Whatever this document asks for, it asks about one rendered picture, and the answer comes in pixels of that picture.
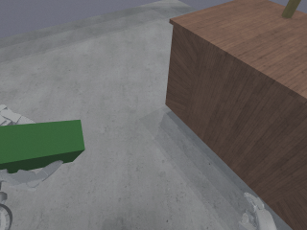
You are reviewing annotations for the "sponge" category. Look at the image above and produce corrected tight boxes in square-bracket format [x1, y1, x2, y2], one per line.
[0, 120, 85, 173]

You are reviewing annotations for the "table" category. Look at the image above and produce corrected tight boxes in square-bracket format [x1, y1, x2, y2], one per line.
[165, 0, 307, 230]

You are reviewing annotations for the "right robot hand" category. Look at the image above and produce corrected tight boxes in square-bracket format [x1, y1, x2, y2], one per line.
[238, 192, 277, 230]

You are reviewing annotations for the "robot left forearm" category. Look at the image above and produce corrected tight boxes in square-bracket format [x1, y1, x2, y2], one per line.
[0, 192, 12, 230]

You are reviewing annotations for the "left robot hand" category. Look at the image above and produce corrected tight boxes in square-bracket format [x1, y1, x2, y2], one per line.
[0, 104, 63, 192]

